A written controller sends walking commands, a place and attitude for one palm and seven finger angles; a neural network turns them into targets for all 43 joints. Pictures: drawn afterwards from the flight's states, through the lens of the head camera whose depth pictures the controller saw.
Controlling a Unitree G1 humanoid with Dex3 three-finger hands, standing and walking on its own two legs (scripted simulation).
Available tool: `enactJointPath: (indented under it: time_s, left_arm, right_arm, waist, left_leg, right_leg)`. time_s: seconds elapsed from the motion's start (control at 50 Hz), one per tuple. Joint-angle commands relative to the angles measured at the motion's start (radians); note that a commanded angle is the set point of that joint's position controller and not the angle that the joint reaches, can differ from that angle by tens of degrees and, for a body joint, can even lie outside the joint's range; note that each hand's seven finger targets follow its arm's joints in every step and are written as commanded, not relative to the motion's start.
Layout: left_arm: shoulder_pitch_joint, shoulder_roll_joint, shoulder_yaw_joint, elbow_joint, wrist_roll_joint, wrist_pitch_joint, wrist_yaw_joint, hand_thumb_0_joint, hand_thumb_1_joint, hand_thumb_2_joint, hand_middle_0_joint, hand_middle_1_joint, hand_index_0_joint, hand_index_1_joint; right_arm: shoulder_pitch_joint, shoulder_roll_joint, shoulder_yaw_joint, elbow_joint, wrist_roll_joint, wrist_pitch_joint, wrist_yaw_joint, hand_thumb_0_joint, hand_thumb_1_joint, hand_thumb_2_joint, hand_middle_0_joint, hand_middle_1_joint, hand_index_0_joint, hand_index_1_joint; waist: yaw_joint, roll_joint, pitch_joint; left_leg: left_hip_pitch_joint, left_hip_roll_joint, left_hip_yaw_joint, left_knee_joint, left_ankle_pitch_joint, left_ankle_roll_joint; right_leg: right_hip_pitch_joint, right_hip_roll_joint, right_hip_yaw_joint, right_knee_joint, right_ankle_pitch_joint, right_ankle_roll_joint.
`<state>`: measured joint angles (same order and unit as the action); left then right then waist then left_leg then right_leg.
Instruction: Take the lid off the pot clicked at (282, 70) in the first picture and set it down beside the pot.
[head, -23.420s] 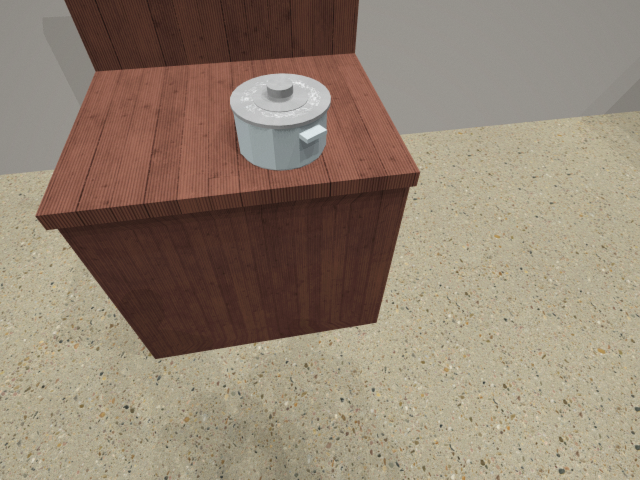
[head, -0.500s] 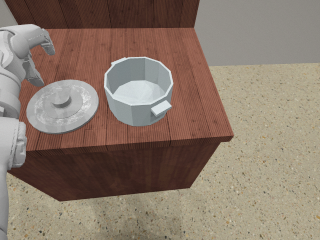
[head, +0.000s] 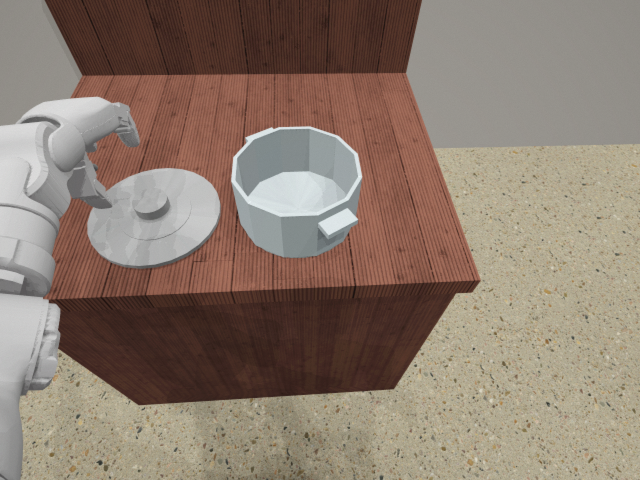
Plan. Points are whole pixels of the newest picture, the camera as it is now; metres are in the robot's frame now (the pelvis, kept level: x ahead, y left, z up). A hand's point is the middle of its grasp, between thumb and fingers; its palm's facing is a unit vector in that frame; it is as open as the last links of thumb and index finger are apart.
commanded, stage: draw the hand back to the body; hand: left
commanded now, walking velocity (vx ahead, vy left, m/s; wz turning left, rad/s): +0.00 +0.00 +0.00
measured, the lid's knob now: (151, 203) +0.53 +0.26 -0.01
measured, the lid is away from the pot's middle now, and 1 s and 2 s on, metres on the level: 0.24 0.24 0.24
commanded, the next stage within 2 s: step back with the hand held close in 1.84 s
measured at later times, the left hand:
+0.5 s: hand (122, 159) +0.42 +0.20 +0.19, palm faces +0.30 -0.92 -0.24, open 10.3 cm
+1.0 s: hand (123, 240) +0.32 +0.18 +0.18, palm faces +0.40 -0.88 -0.25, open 8.0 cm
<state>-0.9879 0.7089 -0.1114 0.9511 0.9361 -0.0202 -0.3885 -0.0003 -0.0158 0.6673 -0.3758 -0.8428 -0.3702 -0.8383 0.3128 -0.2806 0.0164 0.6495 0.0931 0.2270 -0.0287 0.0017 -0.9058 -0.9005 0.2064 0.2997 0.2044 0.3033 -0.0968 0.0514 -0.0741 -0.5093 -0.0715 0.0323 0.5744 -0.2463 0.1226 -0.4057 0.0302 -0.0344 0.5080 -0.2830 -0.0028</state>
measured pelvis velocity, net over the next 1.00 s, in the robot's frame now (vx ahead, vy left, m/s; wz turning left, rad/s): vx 0.01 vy -0.08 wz -0.02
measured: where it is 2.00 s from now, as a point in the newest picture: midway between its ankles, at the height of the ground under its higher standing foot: outside the picture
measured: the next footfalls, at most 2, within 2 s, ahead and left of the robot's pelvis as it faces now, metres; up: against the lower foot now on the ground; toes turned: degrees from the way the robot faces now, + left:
none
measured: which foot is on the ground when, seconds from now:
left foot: down 0.00-1.00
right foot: down 0.00-1.00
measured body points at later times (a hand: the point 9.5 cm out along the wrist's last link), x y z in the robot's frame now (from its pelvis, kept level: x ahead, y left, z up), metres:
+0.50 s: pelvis +0.02 -0.03 +0.01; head +0.03 -0.04 +0.46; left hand +0.39 +0.25 +0.20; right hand +0.14 -0.29 -0.09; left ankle +0.02 +0.04 -0.73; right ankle -0.03 -0.13 -0.73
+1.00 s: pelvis +0.01 -0.08 +0.01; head +0.00 -0.11 +0.46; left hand +0.29 +0.22 +0.19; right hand +0.18 -0.32 -0.08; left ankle +0.02 +0.03 -0.73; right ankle -0.03 -0.13 -0.73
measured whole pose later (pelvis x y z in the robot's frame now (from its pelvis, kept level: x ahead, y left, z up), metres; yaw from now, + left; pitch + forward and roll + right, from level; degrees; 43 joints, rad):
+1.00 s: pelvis +0.01 -0.08 +0.01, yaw -1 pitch -3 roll +0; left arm -0.10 0.38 0.32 0.12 -0.11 -0.06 0.08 0.01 0.72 0.85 -0.24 -0.40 -0.23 -0.40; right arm 0.15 -0.26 0.04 0.66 0.06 -0.02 -0.04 0.01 -0.91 -0.90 0.21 0.30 0.20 0.30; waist 0.02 0.05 0.02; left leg -0.15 0.00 0.02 0.40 -0.21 0.01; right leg -0.06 0.11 -0.02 0.35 -0.24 -0.11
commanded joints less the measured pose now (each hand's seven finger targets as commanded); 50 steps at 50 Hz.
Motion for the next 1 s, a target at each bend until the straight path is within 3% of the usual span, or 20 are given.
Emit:
enactJointPath:
  time_s: [0.0,0.04,0.06,0.08,0.1,0.14,0.16,0.22,0.26,0.34,0.38,0.42,0.52,0.62,0.68,0.74,0.86,0.92,0.96,0.98]
  left_arm:
    - [-0.418,0.244,0.073,-0.214,-0.024,0.002,0.042,0.0,-0.024,0.672,-0.358,-0.842,-0.358,-0.842]
    - [-0.442,0.277,0.097,-0.316,-0.033,0.0,0.046,0.0,-0.024,0.672,-0.358,-0.842,-0.358,-0.842]
    - [-0.533,0.031,0.257,-0.467,-0.638,-0.092,0.187,0.0,-0.024,0.672,-0.358,-0.842,-0.358,-0.842]
    - [-0.363,-0.016,0.198,-0.376,-0.698,-0.107,0.258,0.0,-0.024,0.672,-0.358,-0.842,-0.358,-0.842]
    - [-0.288,-0.029,0.247,-0.35,-0.791,-0.111,0.307,0.0,-0.024,0.672,-0.358,-0.842,-0.358,-0.842]
    - [-0.268,0.018,0.315,-0.34,-0.867,-0.119,0.371,0.0,-0.024,0.672,-0.358,-0.842,-0.358,-0.842]
    - [-0.289,0.038,0.342,-0.407,-0.892,-0.132,0.389,0.0,-0.024,0.672,-0.358,-0.842,-0.358,-0.842]
    - [-0.192,0.01,0.381,-0.517,-0.931,-0.143,0.431,0.0,0.045,0.689,-0.346,-0.802,-0.346,-0.802]
    - [-0.072,0.056,0.445,-0.554,-0.946,-0.137,0.445,0.0,0.092,0.7,-0.338,-0.775,-0.338,-0.775]
    - [0.031,-0.028,0.407,-0.711,-0.983,-0.122,0.447,0.0,0.184,0.723,-0.322,-0.72,-0.322,-0.72]
    - [0.102,0.045,0.482,-0.759,-0.984,-0.115,0.458,0.0,0.23,0.734,-0.315,-0.693,-0.315,-0.693]
    - [0.173,-0.017,0.447,-0.81,-0.995,-0.104,0.454,0.0,0.276,0.746,-0.307,-0.666,-0.307,-0.666]
    - [0.288,-0.033,0.454,-0.834,-1.015,-0.076,0.46,0.0,0.392,0.774,-0.287,-0.598,-0.287,-0.598]
    - [0.34,-0.017,0.478,-0.896,-1.027,-0.074,0.467,0.0,0.507,0.803,-0.267,-0.53,-0.267,-0.53]
    - [0.347,-0.02,0.482,-1.001,-1.026,-0.094,0.474,0.0,0.577,0.82,-0.255,-0.49,-0.255,-0.49]
    - [0.496,-0.025,0.514,-0.918,-1.038,-0.074,0.476,0.0,0.646,0.837,-0.243,-0.449,-0.243,-0.449]
    - [0.494,-0.032,0.513,-1.08,-1.043,-0.108,0.48,0.0,0.785,0.871,-0.22,-0.368,-0.22,-0.368]
    - [0.638,-0.057,0.53,-1.009,-1.052,-0.095,0.48,0.0,0.854,0.889,-0.208,-0.327,-0.208,-0.327]
    - [0.625,-0.079,0.505,-1.108,-1.053,-0.114,0.475,0.0,0.9,0.9,-0.2,-0.3,-0.2,-0.3]
    - [0.652,-0.078,0.514,-1.096,-1.056,-0.113,0.479,0.0,0.9,0.9,-0.2,-0.3,-0.2,-0.3]
  right_arm:
    - [-0.016,-0.159,-0.057,-0.108,0.0,-0.021,-0.006,0.0,-0.9,-0.9,0.2,0.3,0.2,0.3]
    - [-0.043,-0.16,-0.055,-0.12,0.002,-0.019,-0.004,0.0,-0.9,-0.9,0.2,0.3,0.2,0.3]
    - [0.085,-0.088,-0.052,-0.194,-0.005,-0.095,-0.022,0.0,-0.9,-0.9,0.2,0.3,0.2,0.3]
    - [0.024,-0.114,-0.028,-0.162,-0.012,-0.121,-0.029,0.0,-0.9,-0.9,0.2,0.3,0.2,0.3]
    - [0.012,-0.12,-0.029,-0.159,-0.018,-0.137,-0.038,0.0,-0.9,-0.9,0.2,0.3,0.2,0.3]
    - [-0.007,-0.14,-0.023,-0.13,-0.022,-0.161,-0.045,0.0,-0.9,-0.9,0.2,0.3,0.2,0.3]
    - [-0.018,-0.151,-0.026,-0.123,-0.026,-0.174,-0.043,0.0,-0.9,-0.9,0.2,0.3,0.2,0.3]
    - [-0.045,-0.137,-0.027,-0.119,-0.041,-0.221,-0.024,0.0,-0.9,-0.9,0.2,0.3,0.2,0.3]
    - [-0.052,-0.14,-0.028,-0.116,-0.046,-0.23,-0.013,0.0,-0.9,-0.9,0.2,0.3,0.2,0.3]
    - [-0.094,-0.129,-0.03,-0.139,-0.045,-0.253,0.001,0.0,-0.9,-0.9,0.2,0.3,0.2,0.3]
    - [-0.102,-0.136,-0.033,-0.137,-0.046,-0.257,0.003,0.0,-0.9,-0.9,0.2,0.3,0.2,0.3]
    - [-0.124,-0.128,-0.032,-0.143,-0.043,-0.264,0.003,0.0,-0.9,-0.9,0.2,0.3,0.2,0.3]
    - [-0.164,-0.124,-0.029,-0.13,-0.034,-0.264,-0.005,0.0,-0.9,-0.9,0.2,0.3,0.2,0.3]
    - [-0.208,-0.115,-0.023,-0.13,-0.03,-0.268,-0.018,0.0,-0.9,-0.9,0.2,0.3,0.2,0.3]
    - [-0.232,-0.104,-0.021,-0.136,-0.031,-0.283,-0.018,0.0,-0.9,-0.9,0.2,0.3,0.2,0.3]
    - [-0.237,-0.103,-0.019,-0.127,-0.032,-0.279,-0.021,0.0,-0.9,-0.9,0.2,0.3,0.2,0.3]
    - [-0.279,-0.087,-0.019,-0.141,-0.031,-0.3,-0.024,0.0,-0.9,-0.9,0.2,0.3,0.2,0.3]
    - [-0.278,-0.087,-0.019,-0.132,-0.036,-0.297,-0.026,0.0,-0.9,-0.9,0.2,0.3,0.2,0.3]
    - [-0.291,-0.081,-0.021,-0.143,-0.032,-0.307,-0.023,0.0,-0.9,-0.9,0.2,0.3,0.2,0.3]
    - [-0.292,-0.08,-0.02,-0.14,-0.037,-0.308,-0.025,0.0,-0.9,-0.9,0.2,0.3,0.2,0.3]
  waist:
    - [0.006,0.04,-0.342]
    - [0.018,0.05,-0.37]
    - [-0.013,0.101,-0.314]
    - [0.006,0.103,-0.262]
    - [0.012,-0.009,-0.239]
    - [0.027,-0.079,-0.234]
    - [0.031,-0.061,-0.264]
    - [0.048,0.084,-0.285]
    - [0.066,0.087,-0.257]
    - [0.068,0.08,-0.27]
    - [0.081,0.057,-0.265]
    - [0.083,0.046,-0.26]
    - [0.086,-0.034,-0.173]
    - [0.094,-0.035,-0.159]
    - [0.094,0.055,-0.184]
    - [0.108,-0.066,-0.119]
    - [0.102,0.016,-0.135]
    - [0.115,-0.066,-0.087]
    - [0.108,0.012,-0.104]
    - [0.113,-0.012,-0.086]
  left_leg:
    - [0.471,0.066,-0.149,-0.045,0.386,-0.055]
    - [0.49,0.067,-0.154,-0.058,0.387,-0.056]
    - [0.697,0.161,-0.225,-0.115,0.33,-0.121]
    - [0.76,0.202,-0.302,-0.152,0.262,-0.132]
    - [0.708,0.204,-0.301,-0.182,0.183,-0.119]
    - [0.606,0.167,-0.202,-0.186,0.143,-0.093]
    - [0.604,0.159,-0.182,-0.179,0.168,-0.093]
    - [0.674,0.167,-0.183,-0.174,0.352,-0.134]
    - [0.627,0.155,-0.147,-0.164,0.414,-0.133]
    - [0.646,0.148,-0.116,-0.152,0.539,-0.128]
    - [0.612,0.142,-0.1,-0.148,0.55,-0.118]
    - [0.611,0.134,-0.082,-0.145,0.565,-0.107]
    - [0.523,0.108,-0.045,-0.163,0.396,-0.078]
    - [0.478,0.083,-0.022,-0.175,0.282,-0.065]
    - [0.514,0.076,-0.023,-0.172,0.281,-0.067]
    - [0.442,0.073,-0.011,-0.177,0.233,-0.064]
    - [0.482,0.067,-0.009,-0.172,0.2,-0.062]
    - [0.449,0.068,-0.007,-0.173,0.179,-0.062]
    - [0.48,0.064,-0.005,-0.172,0.189,-0.062]
    - [0.479,0.064,-0.007,-0.173,0.187,-0.061]
  right_leg:
    - [-0.074,0.036,-0.01,-0.069,0.139,-0.052]
    - [-0.045,0.03,-0.007,-0.071,0.147,-0.054]
    - [-0.116,0.018,-0.016,-0.091,0.114,-0.075]
    - [-0.147,0.016,0.013,-0.096,0.022,-0.07]
    - [-0.124,0.012,0.027,-0.105,-0.009,-0.062]
    - [-0.006,0.011,0.035,-0.141,0.073,-0.062]
    - [0.029,0.005,0.034,-0.147,0.107,-0.061]
    - [0.061,0.012,0.026,-0.148,0.147,-0.06]
    - [0.129,0.009,0.025,-0.16,0.202,-0.061]
    - [0.185,0.013,0.024,-0.16,0.302,-0.05]
    - [0.231,0.008,0.03,-0.161,0.343,-0.049]
    - [0.25,0.007,0.033,-0.161,0.381,-0.042]
    - [0.28,0.004,0.047,-0.178,0.392,-0.036]
    - [0.323,-0.014,0.07,-0.189,0.42,-0.023]
    - [0.328,-0.019,0.074,-0.192,0.417,-0.024]
    - [0.35,-0.036,0.086,-0.193,0.472,-0.001]
    - [0.343,-0.046,0.102,-0.215,0.422,0.005]
    - [0.345,-0.052,0.108,-0.22,0.434,0.019]
    - [0.341,-0.054,0.105,-0.224,0.42,0.012]
    - [0.332,-0.048,0.105,-0.229,0.41,0.011]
